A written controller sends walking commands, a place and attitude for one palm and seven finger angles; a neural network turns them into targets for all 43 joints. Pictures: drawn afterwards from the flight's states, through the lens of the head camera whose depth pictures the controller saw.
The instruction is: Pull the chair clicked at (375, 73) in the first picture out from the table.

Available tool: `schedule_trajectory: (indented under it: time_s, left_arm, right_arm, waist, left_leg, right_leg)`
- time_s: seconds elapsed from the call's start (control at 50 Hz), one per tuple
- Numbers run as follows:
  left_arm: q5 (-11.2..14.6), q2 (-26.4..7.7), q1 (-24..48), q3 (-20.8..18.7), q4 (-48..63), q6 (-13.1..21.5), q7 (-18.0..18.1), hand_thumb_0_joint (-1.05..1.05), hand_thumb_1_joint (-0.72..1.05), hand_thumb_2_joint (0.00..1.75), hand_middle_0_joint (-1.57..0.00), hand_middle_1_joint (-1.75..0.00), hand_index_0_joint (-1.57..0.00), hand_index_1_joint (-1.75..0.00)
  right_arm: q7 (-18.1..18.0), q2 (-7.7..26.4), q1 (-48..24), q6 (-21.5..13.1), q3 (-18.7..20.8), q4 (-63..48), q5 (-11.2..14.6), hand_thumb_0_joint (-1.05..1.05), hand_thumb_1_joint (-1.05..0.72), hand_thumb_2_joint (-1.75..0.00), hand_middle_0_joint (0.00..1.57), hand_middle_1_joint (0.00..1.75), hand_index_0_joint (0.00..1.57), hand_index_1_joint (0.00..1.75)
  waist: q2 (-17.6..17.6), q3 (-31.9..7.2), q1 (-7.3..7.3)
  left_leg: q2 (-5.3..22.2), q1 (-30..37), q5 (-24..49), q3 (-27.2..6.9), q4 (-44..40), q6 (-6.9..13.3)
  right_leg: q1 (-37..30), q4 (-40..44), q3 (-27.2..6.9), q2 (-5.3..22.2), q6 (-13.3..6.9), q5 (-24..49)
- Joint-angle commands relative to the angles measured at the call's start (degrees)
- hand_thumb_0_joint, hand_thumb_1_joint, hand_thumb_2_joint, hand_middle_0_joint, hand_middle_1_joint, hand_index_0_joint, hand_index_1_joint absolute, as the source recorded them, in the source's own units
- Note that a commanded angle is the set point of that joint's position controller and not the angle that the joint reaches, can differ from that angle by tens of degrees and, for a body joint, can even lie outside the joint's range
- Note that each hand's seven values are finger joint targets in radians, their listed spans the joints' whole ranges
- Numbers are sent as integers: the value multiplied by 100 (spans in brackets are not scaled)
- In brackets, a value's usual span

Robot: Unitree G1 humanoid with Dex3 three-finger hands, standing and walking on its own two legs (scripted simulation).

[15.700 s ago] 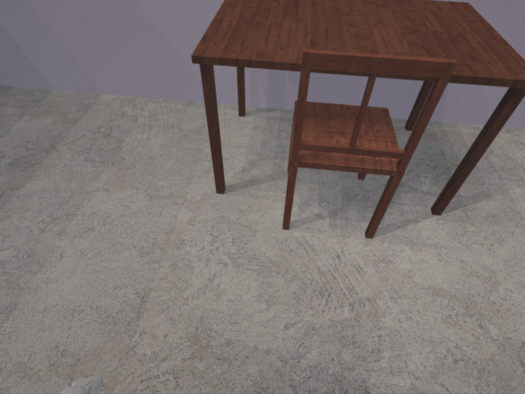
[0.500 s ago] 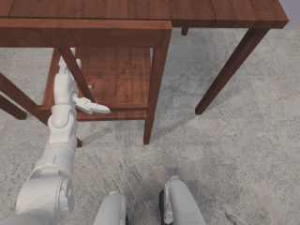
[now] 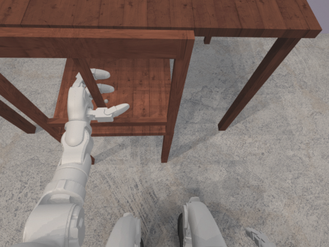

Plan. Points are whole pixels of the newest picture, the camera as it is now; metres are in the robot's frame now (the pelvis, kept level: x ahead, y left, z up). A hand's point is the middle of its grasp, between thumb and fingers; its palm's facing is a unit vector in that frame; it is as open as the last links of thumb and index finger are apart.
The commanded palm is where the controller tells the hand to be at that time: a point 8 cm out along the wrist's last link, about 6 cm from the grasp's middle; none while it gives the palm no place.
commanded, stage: hook a spindle and tug to test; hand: left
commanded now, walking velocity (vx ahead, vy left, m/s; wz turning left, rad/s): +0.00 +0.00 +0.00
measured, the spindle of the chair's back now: (96, 95) +0.48 +0.15 +0.01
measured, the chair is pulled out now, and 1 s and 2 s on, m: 0.00 0.02 0.04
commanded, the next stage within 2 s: step backward, pulling the chair out in 0.86 s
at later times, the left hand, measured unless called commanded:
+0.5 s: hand (106, 101) +0.45 +0.12 +0.02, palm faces +0.01 -1.00 -0.01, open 5.0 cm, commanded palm +0.41 +0.15 +0.02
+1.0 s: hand (107, 109) +0.43 +0.12 +0.03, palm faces -0.03 -1.00 -0.04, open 5.1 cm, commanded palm +0.41 +0.17 +0.02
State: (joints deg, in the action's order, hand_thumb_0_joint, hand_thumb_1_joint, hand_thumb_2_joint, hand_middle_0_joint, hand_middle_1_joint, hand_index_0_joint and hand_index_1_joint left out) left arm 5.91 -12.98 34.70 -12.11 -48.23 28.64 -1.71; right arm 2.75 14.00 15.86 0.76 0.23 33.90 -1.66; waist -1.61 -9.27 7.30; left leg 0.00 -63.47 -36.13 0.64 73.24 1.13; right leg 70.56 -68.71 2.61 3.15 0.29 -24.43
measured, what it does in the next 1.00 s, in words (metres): stands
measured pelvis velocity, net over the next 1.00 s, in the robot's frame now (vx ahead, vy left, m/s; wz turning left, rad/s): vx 0.05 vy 0.00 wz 0.00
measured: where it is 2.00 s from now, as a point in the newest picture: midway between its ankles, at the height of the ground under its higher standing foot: outside the picture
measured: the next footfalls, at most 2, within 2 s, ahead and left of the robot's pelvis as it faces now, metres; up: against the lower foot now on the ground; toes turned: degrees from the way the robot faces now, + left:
none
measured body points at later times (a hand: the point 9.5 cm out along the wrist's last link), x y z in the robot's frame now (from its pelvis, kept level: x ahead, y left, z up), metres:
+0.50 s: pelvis +0.02 +0.00 +0.01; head +0.16 +0.00 +0.43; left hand +0.45 +0.17 +0.03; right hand +0.10 -0.26 -0.11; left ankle -0.02 +0.10 -0.62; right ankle +0.07 -0.13 -0.62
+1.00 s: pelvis +0.05 +0.00 +0.02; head +0.19 +0.00 +0.44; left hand +0.43 +0.17 +0.03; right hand +0.17 -0.25 -0.11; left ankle -0.02 +0.10 -0.62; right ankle +0.07 -0.13 -0.62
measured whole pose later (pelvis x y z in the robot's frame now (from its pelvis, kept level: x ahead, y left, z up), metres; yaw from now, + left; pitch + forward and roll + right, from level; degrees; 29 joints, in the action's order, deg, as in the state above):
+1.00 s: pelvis +0.05 +0.00 +0.02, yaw +0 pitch +26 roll -1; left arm 5.2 -8.6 16.0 -4.6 -26.1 24.9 -0.4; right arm 2.6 12.9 13.6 1.3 1.4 31.0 -0.5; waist -1.7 -9.0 3.9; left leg -0.1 -56.0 -38.6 0.2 68.3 1.2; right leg 63.8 -65.7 2.9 3.0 0.8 -28.1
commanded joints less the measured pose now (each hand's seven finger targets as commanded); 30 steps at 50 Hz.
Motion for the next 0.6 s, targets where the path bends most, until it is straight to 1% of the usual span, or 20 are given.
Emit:
schedule_trajectory:
  time_s: [0.0, 0.02, 0.04, 0.06, 0.08, 0.14, 0.16, 0.18, 0.2, 0.22, 0.28, 0.32, 0.34, 0.38, 0.42, 0.48, 0.5, 0.54, 0.56, 0.58]
  left_arm:
    - [-119, -380, 1817, 255, 1413, 522, -94, 0, 51, 73, -50, -145, -50, -145]
    - [-111, -288, 1712, 321, 1426, 522, -90, 0, 56, 76, -50, -145, -50, -145]
    - [-103, -151, 1774, 442, 1414, 508, -103, 0, 62, 78, -50, -145, -50, -145]
    - [-110, -289, 1831, 344, 1380, 507, -102, 0, 68, 80, -50, -145, -50, -145]
    - [-123, -348, 1888, 319, 1410, 525, -98, 0, 73, 83, -50, -145, -50, -145]
    - [-130, -255, 1738, 384, 1552, 549, -116, 0, 90, 90, -50, -145, -50, -145]
    - [-117, -119, 1673, 504, 1507, 525, -127, 0, 90, 90, -50, -145, -50, -145]
    - [-113, -171, 1642, 455, 1493, 517, -119, 0, 90, 90, -50, -145, -50, -145]
    - [-119, -58, 1555, 552, 1454, 501, -124, 0, 90, 90, -50, -145, -50, -145]
    - [-101, -52, 1568, 554, 1506, 495, -124, 0, 90, 90, -50, -145, -50, -145]
    - [-122, -48, 1389, 609, 1659, 476, -133, 0, 90, 90, -50, -145, -50, -145]
    - [-79, -124, 1133, 510, 1732, 454, -155, 0, 90, 90, -50, -145, -50, -145]
    - [-82, -74, 942, 545, 1766, 438, -176, 0, 90, 90, -50, -145, -50, -145]
    - [-47, -165, 679, 458, 1819, 409, -196, 0, 90, 90, -50, -145, -50, -145]
    - [-22, -35, 479, 588, 1966, 396, -237, 0, 90, 90, -50, -145, -50, -145]
    - [-1, 32, 91, 672, 2275, 382, -243, 0, 90, 90, -50, -145, -50, -145]
    - [22, 167, 76, 779, 2392, 381, -238, 0, 90, 90, -50, -145, -50, -145]
    - [49, 137, -214, 746, 2516, 364, -215, 0, 90, 90, -50, -145, -50, -145]
    - [52, 123, -325, 731, 2544, 346, -206, 0, 90, 90, -50, -145, -50, -145]
    - [31, 8, -445, 664, 2620, 348, -194, 0, 90, 90, -50, -145, -50, -145]
  right_arm:
    - [-56, 921, 705, -119, 400, -367, 4, 0, -90, -90, 20, 30, 20, 30]
    - [-52, 908, 690, -119, 400, -385, 8, 0, -90, -90, 20, 30, 20, 30]
    - [-48, 883, 667, -121, 393, -362, 12, 0, -90, -90, 20, 30, 20, 30]
    - [-58, 902, 686, -120, 394, -334, 12, 0, -90, -90, 20, 30, 20, 30]
    - [-73, 917, 697, -128, 395, -326, -2, 0, -90, -90, 20, 30, 20, 30]
    - [-55, 885, 704, -127, 417, -333, 1, 0, -90, -90, 20, 30, 20, 30]
    - [-46, 873, 696, -127, 413, -334, 6, 0, -90, -90, 20, 30, 20, 30]
    - [-57, 887, 712, -127, 425, -333, 4, 0, -90, -90, 20, 30, 20, 30]
    - [-48, 875, 706, -116, 420, -322, 15, 0, -90, -90, 20, 30, 20, 30]
    - [-43, 877, 684, -113, 423, -322, 18, 0, -90, -90, 20, 30, 20, 30]
    - [-35, 872, 685, -110, 442, -364, 21, 0, -90, -90, 20, 30, 20, 30]
    - [-31, 859, 677, -109, 440, -374, 30, 0, -90, -90, 20, 30, 20, 30]
    - [-23, 839, 661, -108, 438, -411, 37, 0, -90, -90, 20, 30, 20, 30]
    - [-28, 842, 638, -113, 438, -475, 50, 0, -90, -90, 20, 30, 20, 30]
    - [-18, 812, 616, -110, 427, -501, 66, 0, -90, -90, 20, 30, 20, 30]
    - [2, 799, 597, -127, 452, -595, 79, 0, -90, -90, 20, 30, 20, 30]
    - [9, 770, 594, -127, 452, -589, 75, 0, -90, -90, 20, 30, 20, 30]
    - [20, 768, 587, -135, 454, -618, 76, 0, -90, -90, 20, 30, 20, 30]
    - [22, 759, 580, -145, 455, -625, 83, 0, -90, -90, 20, 30, 20, 30]
    - [15, 778, 584, -151, 455, -651, 84, 0, -90, -90, 20, 30, 20, 30]
  waist:
    - [-236, -2904, 101]
    - [-228, -2949, 98]
    - [-232, -2886, 156]
    - [-155, -2838, 146]
    - [-251, -2847, 158]
    - [-370, -3010, 91]
    - [-284, -2991, 120]
    - [-223, -2973, 134]
    - [-219, -2877, 135]
    - [-211, -2877, 138]
    - [-305, -2988, 90]
    - [-186, -3023, 33]
    - [-125, -3029, 8]
    - [-106, -2989, -54]
    - [-143, -2919, -63]
    - [-232, -3020, -151]
    - [-198, -3002, -101]
    - [-153, -2966, -161]
    - [-36, -2909, -154]
    - [-121, -2905, -200]
  left_leg:
    - [0, 1261, 2896, -269, -1042, -177]
    - [-2, 1291, 2948, -259, -1042, -171]
    - [-7, 1256, 2865, -217, -1015, -150]
    - [-10, 1156, 2759, -230, -1021, -150]
    - [-16, 1202, 2837, -241, -1014, -149]
    - [2, 1406, 3116, -248, -1017, -181]
    - [-2, 1378, 3109, -245, -1020, -170]
    - [4, 1344, 3168, -257, -1001, -164]
    - [11, 1353, 3176, -256, -1019, -165]
    - [4, 1305, 3069, -225, -1013, -153]
    - [-7, 1367, 3224, -219, -1017, -143]
    - [-11, 1304, 3254, -187, -1024, -133]
    - [-24, 1221, 3174, -150, -1045, -120]
    - [-34, 1156, 3227, -133, -1064, -107]
    - [1, 1261, 3439, -144, -1100, -124]
    - [32, 1448, 3759, -167, -1117, -143]
    - [54, 1534, 3890, -167, -1102, -143]
    - [42, 1482, 3872, -140, -1124, -144]
    - [41, 1386, 3811, -124, -1130, -132]
    - [40, 1381, 3902, -141, -1133, -138]
  right_leg:
    - [-2451, 502, -6, -238, -215, 1763]
    - [-2477, 513, -13, -235, -211, 1807]
    - [-2452, 553, -25, -232, -198, 1805]
    - [-2492, 542, -28, -231, -201, 1760]
    - [-2466, 528, -26, -234, -213, 1804]
    - [-2492, 507, -18, -225, -218, 1940]
    - [-2523, 521, -4, -226, -214, 1963]
    - [-2544, 509, -5, -229, -219, 2025]
    - [-2496, 532, 1, -227, -213, 2014]
    - [-2518, 548, -7, -223, -205, 1986]
    - [-2635, 543, -15, -220, -225, 2145]
    - [-2840, 558, -44, -225, -225, 2313]
    - [-2959, 578, -58, -216, -218, 2338]
    - [-3090, 574, -72, -218, -239, 2485]
    - [-3060, 579, -52, -210, -233, 2567]
    - [-3075, 557, -26, -216, -248, 2655]
    - [-3034, 570, -11, -215, -230, 2743]
    - [-3158, 598, -32, -213, -229, 2805]
    - [-3245, 602, -33, -211, -228, 2890]
    - [-3263, 564, -40, -209, -248, 2932]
